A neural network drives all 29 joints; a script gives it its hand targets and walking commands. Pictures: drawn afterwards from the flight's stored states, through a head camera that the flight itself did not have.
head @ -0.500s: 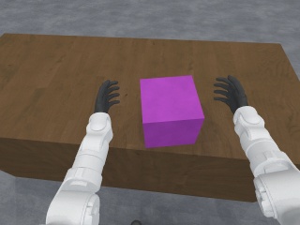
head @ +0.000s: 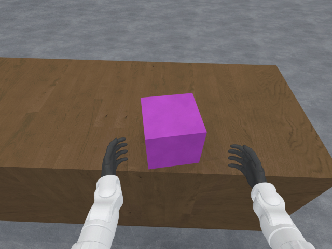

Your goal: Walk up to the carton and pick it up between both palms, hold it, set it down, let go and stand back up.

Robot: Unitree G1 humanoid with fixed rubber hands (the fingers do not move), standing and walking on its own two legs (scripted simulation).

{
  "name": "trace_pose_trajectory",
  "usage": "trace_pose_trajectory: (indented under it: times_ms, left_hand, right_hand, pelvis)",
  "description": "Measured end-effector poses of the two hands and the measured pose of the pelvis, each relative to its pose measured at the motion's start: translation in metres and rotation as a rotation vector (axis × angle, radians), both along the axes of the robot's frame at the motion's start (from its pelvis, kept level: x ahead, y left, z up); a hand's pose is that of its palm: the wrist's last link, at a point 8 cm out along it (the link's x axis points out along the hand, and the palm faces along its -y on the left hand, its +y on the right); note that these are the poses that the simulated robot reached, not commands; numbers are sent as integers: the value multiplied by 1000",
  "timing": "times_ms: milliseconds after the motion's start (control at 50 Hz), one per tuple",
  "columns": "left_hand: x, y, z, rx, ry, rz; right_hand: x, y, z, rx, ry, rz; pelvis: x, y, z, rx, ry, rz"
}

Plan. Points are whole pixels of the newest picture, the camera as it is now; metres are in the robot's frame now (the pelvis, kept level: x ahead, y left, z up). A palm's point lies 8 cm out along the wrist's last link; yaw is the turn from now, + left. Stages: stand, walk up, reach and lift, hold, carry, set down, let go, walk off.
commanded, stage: set down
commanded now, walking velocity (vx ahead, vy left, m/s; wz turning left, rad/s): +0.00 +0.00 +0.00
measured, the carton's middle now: (170, 130) +0.47 +0.05 -0.04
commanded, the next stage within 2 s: let go in 1.44 s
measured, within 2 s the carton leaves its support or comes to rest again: neither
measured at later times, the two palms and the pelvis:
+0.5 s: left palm (103, 182) +0.26 +0.20 -0.01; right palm (257, 186) +0.29 -0.19 -0.01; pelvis +0.01 +0.00 +0.00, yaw +1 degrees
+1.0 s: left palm (91, 205) +0.21 +0.23 -0.05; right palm (256, 214) +0.23 -0.19 -0.05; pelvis +0.03 +0.01 +0.00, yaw +1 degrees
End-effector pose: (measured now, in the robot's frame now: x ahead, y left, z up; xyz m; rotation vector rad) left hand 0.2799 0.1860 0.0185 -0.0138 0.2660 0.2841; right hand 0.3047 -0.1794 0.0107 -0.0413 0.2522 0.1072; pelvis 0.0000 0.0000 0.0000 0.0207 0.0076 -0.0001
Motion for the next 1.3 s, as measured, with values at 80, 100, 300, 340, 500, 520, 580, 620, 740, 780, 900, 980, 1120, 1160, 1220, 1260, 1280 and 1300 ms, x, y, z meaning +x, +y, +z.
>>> trace_pose_trajectory:
  times_ms: [80, 100, 300, 340, 500, 520, 580, 620, 740, 780, 900, 980, 1120, 1160, 1220, 1260, 1280, 1300]
  left_hand:
    - [-19, -2, -16, -9, 41, 16]
    - [-24, -1, -21, -8, 51, 21]
    - [-53, 7, -52, 11, 104, 30]
    - [-46, 11, -48, 3, 97, 47]
    - [-23, 18, -25, 24, 47, 18]
    - [-25, 18, -26, 21, 59, 15]
    - [-33, 18, -36, 12, 115, 6]
    - [-39, 18, -45, 11, 158, -1]
    - [-60, 20, -61, 20, 248, -22]
    - [-65, 23, -63, 30, 267, -27]
    - [-72, 36, -67, 50, 304, -36]
    - [-70, 43, -66, 51, 301, -48]
    - [-75, 44, -74, 32, 352, -73]
    - [-80, 43, -77, 27, 375, -74]
    - [-87, 43, -83, 25, 418, -77]
    - [-91, 44, -86, 19, 443, -78]
    - [-93, 44, -87, 20, 451, -81]
    - [-94, 46, -88, 22, 461, -83]
  right_hand:
    - [-13, -2, -10, -10, 31, -14]
    - [-17, -3, -13, -10, 40, -19]
    - [-51, -13, -40, -9, 102, -51]
    - [-45, -13, -36, -21, 88, -32]
    - [-17, -11, -17, -59, 60, 10]
    - [-17, -10, -17, -66, 62, 15]
    - [-18, -7, -21, -85, 81, 12]
    - [-21, -6, -27, -89, 108, 0]
    - [-43, -4, -46, -90, 179, -26]
    - [-52, -5, -53, -94, 205, -32]
    - [-72, -9, -64, -107, 242, -46]
    - [-73, -12, -61, -117, 226, -54]
    - [-79, -13, -64, -145, 265, -60]
    - [-82, -13, -66, -152, 285, -60]
    - [-86, -14, -70, -164, 314, -61]
    - [-89, -14, -71, -169, 328, -68]
    - [-90, -14, -72, -175, 334, -70]
    - [-92, -15, -74, -180, 342, -74]
  pelvis:
    - [1, -3, 0, 2, -27, 11]
    - [1, -3, -1, 3, -32, 14]
    - [1, -7, -6, 7, -27, 24]
    - [1, -6, -7, 8, -3, 25]
    - [14, -3, -1, 3, 1, 26]
    - [16, -3, 0, 3, -3, 28]
    - [22, -2, 1, 2, -16, 34]
    - [24, -1, 2, 1, -24, 37]
    - [31, 4, 4, -6, -36, 32]
    - [32, 5, 4, -8, -38, 31]
    - [34, 10, 4, -9, -34, 28]
    - [34, 12, 4, -9, -39, 24]
    - [34, 15, 4, -10, -60, 19]
    - [33, 16, 4, -10, -65, 18]
    - [32, 16, 4, -10, -72, 19]
    - [31, 17, 4, -10, -75, 20]
    - [30, 17, 4, -10, -76, 21]
    - [29, 17, 4, -10, -78, 22]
